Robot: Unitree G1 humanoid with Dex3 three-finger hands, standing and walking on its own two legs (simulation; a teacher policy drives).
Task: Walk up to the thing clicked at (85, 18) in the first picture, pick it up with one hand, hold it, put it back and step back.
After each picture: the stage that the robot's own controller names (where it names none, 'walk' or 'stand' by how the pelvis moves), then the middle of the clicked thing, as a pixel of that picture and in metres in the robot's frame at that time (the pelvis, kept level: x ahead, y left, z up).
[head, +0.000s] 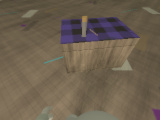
stand; (84, 27) +1.05 +0.17 +0.02
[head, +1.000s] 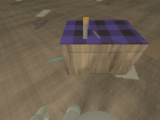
walk; (85, 28) +0.99 +0.14 +0.05
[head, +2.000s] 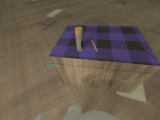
walk; (79, 40) +0.74 +0.21 +0.03
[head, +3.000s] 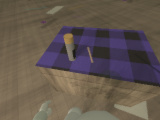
walk; (70, 48) +0.55 +0.22 +0.05
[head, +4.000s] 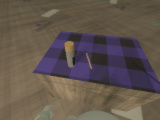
stand; (70, 55) +0.52 +0.20 +0.02
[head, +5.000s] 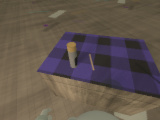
stand; (72, 56) +0.52 +0.19 +0.02
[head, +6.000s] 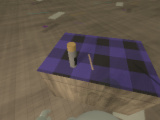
stand; (72, 56) +0.53 +0.20 +0.02
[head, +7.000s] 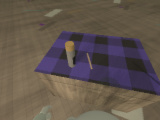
stand; (71, 55) +0.52 +0.21 +0.02
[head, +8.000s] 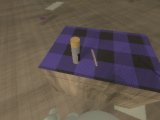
stand; (75, 51) +0.53 +0.17 +0.02
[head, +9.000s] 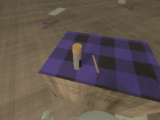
stand; (77, 58) +0.49 +0.15 +0.02
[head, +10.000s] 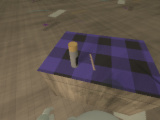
stand; (73, 55) +0.52 +0.18 +0.02
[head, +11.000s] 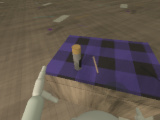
rise first; (77, 58) +0.51 +0.18 +0.03
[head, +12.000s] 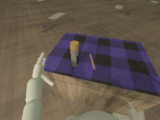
go down; (74, 54) +0.54 +0.18 +0.03
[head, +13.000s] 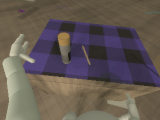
go down; (65, 50) +0.50 +0.18 +0.06
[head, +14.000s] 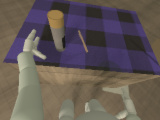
close in; (58, 35) +0.53 +0.19 +0.10
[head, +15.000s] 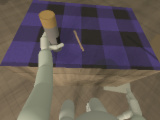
close; (53, 35) +0.54 +0.19 +0.11
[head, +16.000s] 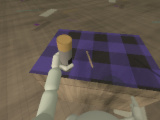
lift; (65, 56) +0.37 +0.17 +0.18
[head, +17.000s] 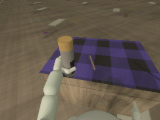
lift; (68, 59) +0.33 +0.16 +0.21
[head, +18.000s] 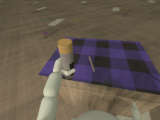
hold; (67, 61) +0.33 +0.16 +0.20
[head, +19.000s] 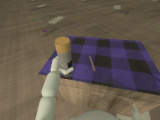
hold; (65, 59) +0.33 +0.17 +0.20
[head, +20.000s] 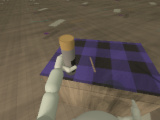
crouch; (69, 57) +0.34 +0.15 +0.22
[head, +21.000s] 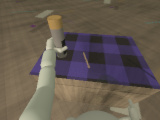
crouch; (58, 39) +0.46 +0.21 +0.23
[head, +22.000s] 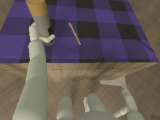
lower; (43, 26) +0.57 +0.21 +0.13
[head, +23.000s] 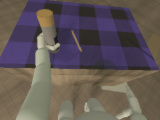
lower; (50, 35) +0.54 +0.20 +0.11
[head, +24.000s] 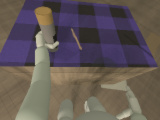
lower; (49, 33) +0.54 +0.20 +0.11
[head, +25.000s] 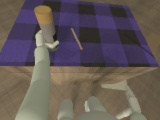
lower; (49, 33) +0.55 +0.20 +0.12
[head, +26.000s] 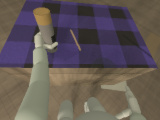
loosen; (48, 34) +0.54 +0.21 +0.11
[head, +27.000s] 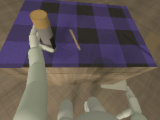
withdraw; (46, 35) +0.53 +0.21 +0.11
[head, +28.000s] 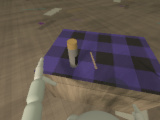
sink last; (73, 54) +0.50 +0.18 +0.06
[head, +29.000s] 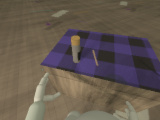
stand; (76, 50) +0.55 +0.19 +0.06
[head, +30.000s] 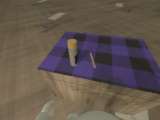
stand; (73, 53) +0.53 +0.19 +0.06
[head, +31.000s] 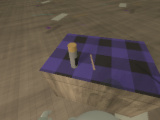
stand; (73, 56) +0.53 +0.20 +0.02
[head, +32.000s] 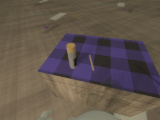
stand; (72, 57) +0.52 +0.21 +0.02
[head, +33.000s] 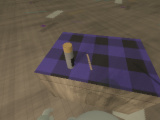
stand; (69, 57) +0.51 +0.22 +0.02
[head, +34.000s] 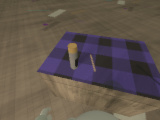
stand; (73, 57) +0.50 +0.18 +0.02
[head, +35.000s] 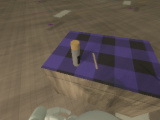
walk; (75, 54) +0.54 +0.16 +0.03
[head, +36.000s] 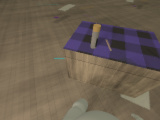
walk; (95, 37) +0.78 +0.10 +0.04
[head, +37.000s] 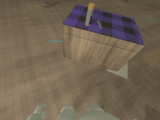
walk; (89, 15) +1.15 +0.15 +0.04
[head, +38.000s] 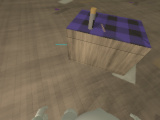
stand; (92, 19) +1.14 +0.11 +0.04
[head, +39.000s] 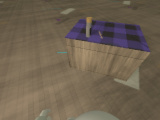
stand; (88, 27) +1.10 +0.12 +0.02
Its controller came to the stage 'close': yes
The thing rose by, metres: 0.20
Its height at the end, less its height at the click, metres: +0.00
